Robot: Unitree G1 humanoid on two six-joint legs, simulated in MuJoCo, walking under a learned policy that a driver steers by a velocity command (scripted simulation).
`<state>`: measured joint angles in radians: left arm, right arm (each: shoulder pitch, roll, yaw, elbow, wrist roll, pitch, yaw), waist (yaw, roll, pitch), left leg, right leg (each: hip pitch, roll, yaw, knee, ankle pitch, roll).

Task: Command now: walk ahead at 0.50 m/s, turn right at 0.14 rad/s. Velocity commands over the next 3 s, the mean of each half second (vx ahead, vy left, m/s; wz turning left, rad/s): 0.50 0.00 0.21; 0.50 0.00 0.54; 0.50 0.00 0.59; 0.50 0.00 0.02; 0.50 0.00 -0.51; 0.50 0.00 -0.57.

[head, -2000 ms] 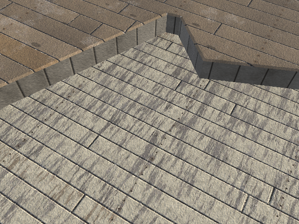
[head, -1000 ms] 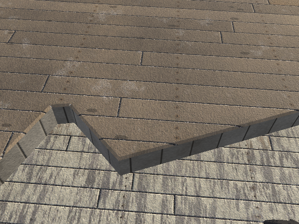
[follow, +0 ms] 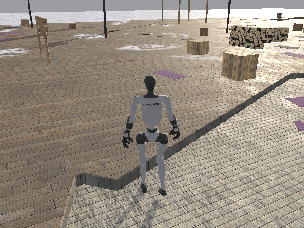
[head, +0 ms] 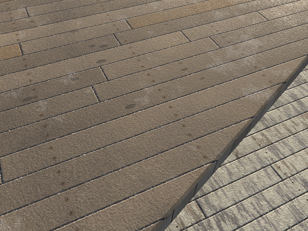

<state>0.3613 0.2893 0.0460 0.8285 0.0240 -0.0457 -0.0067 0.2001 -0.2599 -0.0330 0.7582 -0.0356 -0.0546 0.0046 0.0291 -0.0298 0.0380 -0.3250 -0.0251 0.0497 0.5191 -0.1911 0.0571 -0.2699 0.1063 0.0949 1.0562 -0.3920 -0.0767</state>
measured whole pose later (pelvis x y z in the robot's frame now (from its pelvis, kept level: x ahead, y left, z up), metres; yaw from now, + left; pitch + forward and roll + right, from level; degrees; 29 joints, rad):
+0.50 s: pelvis +0.22 -0.03 +0.00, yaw +9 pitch +0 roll +0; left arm 0.20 0.23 0.02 0.78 0.04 -0.05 0.01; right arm 0.34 -0.24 -0.06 0.86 -0.03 0.00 0.00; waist -0.02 0.02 0.01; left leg -0.49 -0.02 0.01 1.48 -0.41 0.07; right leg -0.30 0.01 -0.11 0.49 -0.19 -0.06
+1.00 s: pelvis +0.46 +0.07 +0.05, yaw +26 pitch +2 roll +2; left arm 0.38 0.19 0.02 0.90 -0.01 -0.10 -0.01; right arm 0.10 -0.20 0.00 0.67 0.00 0.00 0.02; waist 0.03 0.02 -0.01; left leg -0.70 -0.09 0.18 1.16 -0.51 0.16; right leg -0.34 -0.06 0.02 1.35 -0.19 -0.03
